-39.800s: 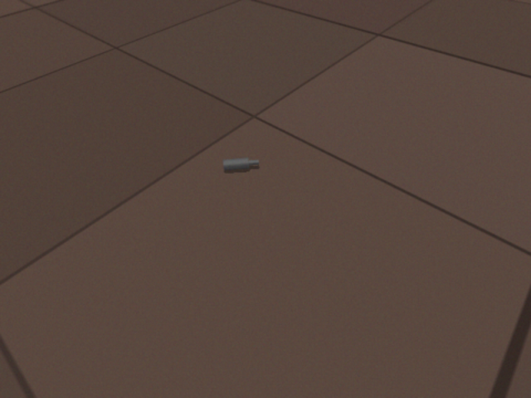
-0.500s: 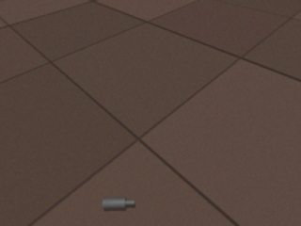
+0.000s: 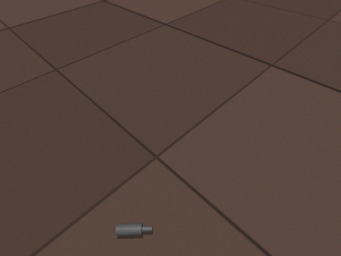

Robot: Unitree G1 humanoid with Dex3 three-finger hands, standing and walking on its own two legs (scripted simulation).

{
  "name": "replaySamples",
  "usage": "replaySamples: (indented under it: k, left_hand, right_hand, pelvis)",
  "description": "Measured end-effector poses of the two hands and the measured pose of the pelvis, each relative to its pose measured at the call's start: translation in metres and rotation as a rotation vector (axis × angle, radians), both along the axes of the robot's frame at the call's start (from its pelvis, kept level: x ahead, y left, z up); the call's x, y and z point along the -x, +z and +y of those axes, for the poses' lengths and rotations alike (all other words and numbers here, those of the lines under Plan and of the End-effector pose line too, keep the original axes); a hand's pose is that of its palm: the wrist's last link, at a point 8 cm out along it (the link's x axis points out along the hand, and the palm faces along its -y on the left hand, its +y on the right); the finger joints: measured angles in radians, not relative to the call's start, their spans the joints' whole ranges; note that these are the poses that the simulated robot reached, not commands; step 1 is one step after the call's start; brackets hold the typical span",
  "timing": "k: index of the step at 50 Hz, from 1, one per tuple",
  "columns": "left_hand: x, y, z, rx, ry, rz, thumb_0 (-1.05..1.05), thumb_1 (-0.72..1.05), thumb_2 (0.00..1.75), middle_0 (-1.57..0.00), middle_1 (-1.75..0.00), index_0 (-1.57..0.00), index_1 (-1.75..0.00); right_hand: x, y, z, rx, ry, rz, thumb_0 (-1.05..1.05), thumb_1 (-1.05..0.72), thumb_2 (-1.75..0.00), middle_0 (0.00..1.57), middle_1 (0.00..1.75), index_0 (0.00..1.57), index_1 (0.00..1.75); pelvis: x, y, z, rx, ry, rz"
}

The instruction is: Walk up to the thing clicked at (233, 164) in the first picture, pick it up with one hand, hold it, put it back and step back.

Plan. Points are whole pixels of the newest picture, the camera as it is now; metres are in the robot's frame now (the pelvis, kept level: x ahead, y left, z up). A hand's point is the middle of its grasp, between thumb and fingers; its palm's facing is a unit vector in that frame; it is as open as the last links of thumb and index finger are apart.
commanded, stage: stand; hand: left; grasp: from above
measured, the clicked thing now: (134, 229) +0.43 +0.24 -0.75
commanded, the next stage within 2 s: step back in 0.08 s
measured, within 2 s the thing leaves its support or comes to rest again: neither
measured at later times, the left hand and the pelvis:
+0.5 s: hand out of the picture +0.03 +0.26 -0.16, palm faces -0.06 -0.91 -0.42, open 7.4 cm; pelvis -0.07 -0.01 -0.02, yaw -1 degrees
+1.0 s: hand out of the picture -0.09 +0.30 -0.18, palm faces -0.08 -0.92 -0.38, open 7.4 cm; pelvis -0.19 +0.03 -0.02, yaw -4 degrees
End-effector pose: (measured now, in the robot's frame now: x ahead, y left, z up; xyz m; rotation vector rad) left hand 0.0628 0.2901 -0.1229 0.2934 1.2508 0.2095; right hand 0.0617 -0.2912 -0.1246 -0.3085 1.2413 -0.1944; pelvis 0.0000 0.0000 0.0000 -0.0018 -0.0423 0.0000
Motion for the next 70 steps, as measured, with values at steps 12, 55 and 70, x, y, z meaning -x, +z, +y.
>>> replaySamples:
  k: [12,55,70]
  left_hand:
    - [-0.001,-0.002,0.014,-0.053,-0.03,-0.018,0.0,0.91,0.89,-0.2,-0.3,-0.2,-0.3]
    - [0.183,-0.015,0.041,-0.076,-0.13,-0.028,0.01,0.91,0.89,-0.2,-0.3,-0.2,-0.3]
    - [0.232,0.015,0.026,-0.081,-0.159,-0.189,0.01,0.9,0.89,-0.2,-0.31,-0.2,-0.3]
  right_hand:
    - [0.001,-0.003,-0.014,0.018,-0.013,-0.009,0.0,-0.9,-0.9,0.2,0.3,0.2,0.3]
    - [0.194,-0.003,-0.004,0.08,-0.024,-0.133,0.0,-0.9,-0.9,0.21,0.3,0.21,0.3]
    - [0.321,-0.01,-0.005,0.064,-0.046,-0.014,0.0,-0.9,-0.9,0.2,0.3,0.2,0.3]
  pelvis:
    - [0.023,-0.009,-0.004,-0.012,-0.014,0.016]
    - [0.226,-0.029,0.022,-0.004,-0.106,0.0]
    - [0.314,-0.02,0.023,-0.016,-0.064,0.019]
